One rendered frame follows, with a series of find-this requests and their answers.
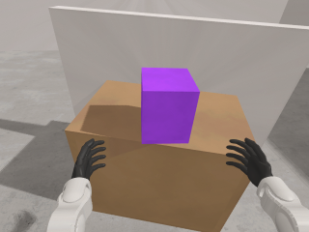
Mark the robot right hand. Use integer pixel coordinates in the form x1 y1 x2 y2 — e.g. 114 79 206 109
226 137 273 187

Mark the carton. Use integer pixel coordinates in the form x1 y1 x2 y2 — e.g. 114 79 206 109
141 67 200 144

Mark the robot left hand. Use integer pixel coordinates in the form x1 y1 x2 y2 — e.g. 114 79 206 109
71 138 106 181

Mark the robot left forearm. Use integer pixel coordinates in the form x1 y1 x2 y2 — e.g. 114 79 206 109
44 177 93 232

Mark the robot right forearm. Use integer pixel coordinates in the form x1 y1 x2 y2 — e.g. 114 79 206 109
256 176 309 232

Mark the pedestal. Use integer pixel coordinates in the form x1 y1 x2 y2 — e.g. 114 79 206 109
65 80 256 232

